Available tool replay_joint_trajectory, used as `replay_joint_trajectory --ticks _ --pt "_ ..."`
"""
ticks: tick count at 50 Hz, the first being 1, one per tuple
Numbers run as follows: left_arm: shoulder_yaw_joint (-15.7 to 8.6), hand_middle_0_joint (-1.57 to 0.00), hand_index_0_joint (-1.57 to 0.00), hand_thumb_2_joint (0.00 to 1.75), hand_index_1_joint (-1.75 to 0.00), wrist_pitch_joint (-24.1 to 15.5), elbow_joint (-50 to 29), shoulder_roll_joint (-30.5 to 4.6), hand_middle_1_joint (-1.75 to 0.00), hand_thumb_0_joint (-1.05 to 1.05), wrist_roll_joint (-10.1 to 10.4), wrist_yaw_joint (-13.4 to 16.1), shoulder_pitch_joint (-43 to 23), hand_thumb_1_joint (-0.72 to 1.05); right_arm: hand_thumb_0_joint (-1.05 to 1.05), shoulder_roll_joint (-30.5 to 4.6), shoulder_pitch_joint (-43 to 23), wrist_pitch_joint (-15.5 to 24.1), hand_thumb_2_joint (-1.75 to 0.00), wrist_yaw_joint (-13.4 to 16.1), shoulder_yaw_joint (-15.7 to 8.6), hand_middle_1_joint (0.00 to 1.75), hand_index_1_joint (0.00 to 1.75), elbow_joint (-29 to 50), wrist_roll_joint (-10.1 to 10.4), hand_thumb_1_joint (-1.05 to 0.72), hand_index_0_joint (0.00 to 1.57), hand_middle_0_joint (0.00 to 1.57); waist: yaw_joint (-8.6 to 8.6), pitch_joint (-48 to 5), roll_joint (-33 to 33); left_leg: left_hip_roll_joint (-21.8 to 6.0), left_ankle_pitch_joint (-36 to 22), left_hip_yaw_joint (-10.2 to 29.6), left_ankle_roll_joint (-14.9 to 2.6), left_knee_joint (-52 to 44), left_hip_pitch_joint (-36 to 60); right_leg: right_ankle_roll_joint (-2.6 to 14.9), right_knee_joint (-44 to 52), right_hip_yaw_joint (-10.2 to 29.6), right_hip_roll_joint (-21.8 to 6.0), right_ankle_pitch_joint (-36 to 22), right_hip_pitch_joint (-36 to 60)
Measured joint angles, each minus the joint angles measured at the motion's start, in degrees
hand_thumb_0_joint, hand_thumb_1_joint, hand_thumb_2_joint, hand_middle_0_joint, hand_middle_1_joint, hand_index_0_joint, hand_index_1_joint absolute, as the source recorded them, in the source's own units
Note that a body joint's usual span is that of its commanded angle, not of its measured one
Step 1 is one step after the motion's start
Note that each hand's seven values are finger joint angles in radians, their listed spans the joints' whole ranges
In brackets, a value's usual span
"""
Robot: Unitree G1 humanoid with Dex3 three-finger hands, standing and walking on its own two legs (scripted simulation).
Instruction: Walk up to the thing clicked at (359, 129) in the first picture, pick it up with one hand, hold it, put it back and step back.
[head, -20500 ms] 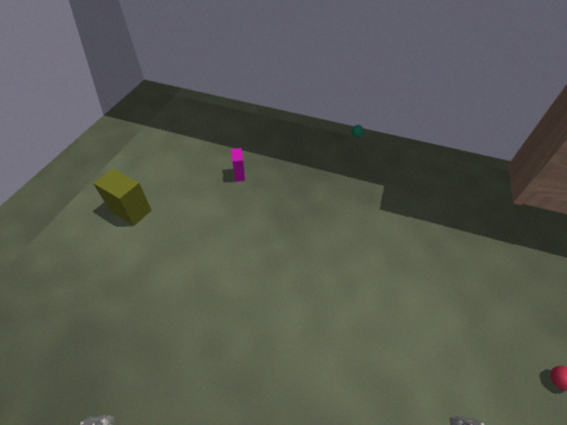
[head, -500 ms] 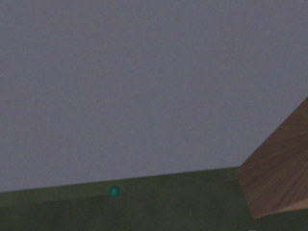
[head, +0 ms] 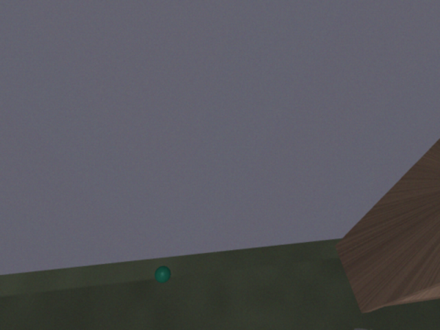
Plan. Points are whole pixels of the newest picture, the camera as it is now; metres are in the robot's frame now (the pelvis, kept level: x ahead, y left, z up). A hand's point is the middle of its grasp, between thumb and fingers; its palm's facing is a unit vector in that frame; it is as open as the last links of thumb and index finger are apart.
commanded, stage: stand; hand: left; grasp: from above
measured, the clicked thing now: (162, 274) +0.40 +0.24 -0.75
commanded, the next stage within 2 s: rise first in 0.20 s
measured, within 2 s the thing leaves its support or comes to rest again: neither
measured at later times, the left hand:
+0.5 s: hand (98, 323) +0.14 +0.25 -0.17, palm faces +0.00 -0.95 -0.32, open 8.2 cm
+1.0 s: hand out of the picture +0.11 +0.27 -0.23, palm faces -0.17 -0.87 -0.46, open 14.0 cm
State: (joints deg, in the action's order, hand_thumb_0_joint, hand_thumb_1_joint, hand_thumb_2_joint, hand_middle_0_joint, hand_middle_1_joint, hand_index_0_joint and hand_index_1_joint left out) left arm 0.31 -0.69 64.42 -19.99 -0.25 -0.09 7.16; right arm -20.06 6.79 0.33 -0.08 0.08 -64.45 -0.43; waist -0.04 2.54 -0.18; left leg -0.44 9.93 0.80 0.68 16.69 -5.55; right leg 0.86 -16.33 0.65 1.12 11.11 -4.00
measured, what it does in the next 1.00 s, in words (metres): lowers itself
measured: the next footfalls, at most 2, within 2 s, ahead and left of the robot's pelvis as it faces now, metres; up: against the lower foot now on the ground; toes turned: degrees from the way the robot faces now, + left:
none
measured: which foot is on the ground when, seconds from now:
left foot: down 0.00-1.00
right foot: down 0.00-1.00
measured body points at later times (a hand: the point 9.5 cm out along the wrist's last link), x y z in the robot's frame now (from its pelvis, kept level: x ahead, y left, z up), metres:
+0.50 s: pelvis -0.01 +0.00 -0.02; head +0.05 +0.00 +0.43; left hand +0.14 +0.30 -0.14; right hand +0.09 -0.27 -0.14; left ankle -0.01 +0.13 -0.75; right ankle -0.02 -0.11 -0.75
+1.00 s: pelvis -0.02 +0.02 -0.09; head +0.07 +0.03 +0.35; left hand +0.12 +0.31 -0.20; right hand +0.15 -0.23 -0.18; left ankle -0.01 +0.13 -0.75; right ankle -0.02 -0.11 -0.75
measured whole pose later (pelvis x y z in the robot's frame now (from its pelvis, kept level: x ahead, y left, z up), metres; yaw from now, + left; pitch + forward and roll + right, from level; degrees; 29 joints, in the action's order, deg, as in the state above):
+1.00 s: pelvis -0.02 +0.02 -0.09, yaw +0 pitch +17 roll -2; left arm -6.5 10.4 28.6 -17.9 -14.7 0.3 13.4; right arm -13.6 10.6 5.3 0.8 -2.1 -31.9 0.9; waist 1.0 -6.3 -0.2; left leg 0.0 29.5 1.7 -0.5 64.2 -52.0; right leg -0.2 -62.2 -0.6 1.2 30.4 -49.2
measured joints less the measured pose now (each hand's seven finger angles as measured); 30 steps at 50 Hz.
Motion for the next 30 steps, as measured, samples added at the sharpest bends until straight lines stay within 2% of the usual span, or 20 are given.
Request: replay_joint_trajectory --ticks 16,18,20,22,26,30 --pt "-0.06 -0.20 -0.21 0.90 -0.30 0.06 0.00 -0.02 -0.30 0.01 -0.03 0.01 -0.10 0.90 0.00 0.05 -0.19 0.08 -0.90 0.07 0.03 0.30 0.30 0.14 0.03 -0.91 0.20 0.20 -0.03 0.25 -0.03 0.20 0.20 -0.19 -0.17 -0.07 0.20 -0.17 -0.18 0.19 -0.21 0.29 0.04" --pt "-0.97 -0.21 -0.21 0.90 -0.31 -0.13 -2.89 0.58 -0.31 0.01 1.11 0.67 -0.11 0.89 0.00 0.18 1.63 0.49 -0.90 1.03 0.04 0.30 0.30 4.81 1.78 -0.91 0.20 0.20 0.27 -0.54 -0.20 0.39 1.10 0.23 -0.29 2.62 -3.15 -0.20 -2.88 -0.28 -0.35 1.35 -3.14" --pt "-2.66 -0.22 -0.21 0.90 -0.35 -0.84 -2.76 1.41 -0.35 0.01 1.18 0.72 -3.51 0.85 0.00 0.69 2.72 1.51 -0.90 1.71 0.09 0.30 0.30 8.96 2.73 -0.91 0.20 0.20 0.39 -0.25 -0.35 0.59 2.19 0.79 -0.36 6.19 -7.07 -0.19 -6.37 -0.86 -0.48 2.64 -6.81" --pt "-4.38 -0.23 -0.21 0.90 -0.42 -0.47 -2.41 1.53 -0.41 0.01 0.00 -0.05 -7.06 0.78 0.00 1.82 2.92 1.70 -0.90 1.97 -0.25 0.30 0.30 12.10 2.79 -0.91 0.20 0.20 0.46 -0.27 -0.16 0.53 3.31 0.85 -0.27 9.83 -11.38 -0.13 -10.02 -0.96 -0.39 3.82 -11.10" --pt "-7.53 -0.22 -0.22 0.88 -0.59 -0.10 -4.32 0.53 -0.59 0.01 -4.62 -2.28 -10.28 0.58 0.00 4.48 3.84 1.71 -0.90 1.49 -1.30 0.30 0.30 17.17 2.11 -0.92 0.20 0.20 1.13 -2.27 0.63 0.35 5.98 0.50 -0.19 16.96 -19.54 -0.02 -17.36 -0.65 -0.13 6.44 -19.51" --pt "-8.15 -0.20 -0.21 0.87 -0.75 3.13 -9.59 0.72 -0.76 0.01 -7.79 -1.95 -8.72 0.32 0.00 5.72 6.02 0.87 -0.91 1.02 -1.68 0.30 0.30 21.47 2.33 -0.93 0.20 0.20 1.32 -3.90 0.47 0.25 8.36 0.24 -0.35 21.69 -23.38 -0.13 -21.65 -0.43 0.01 8.50 -23.23"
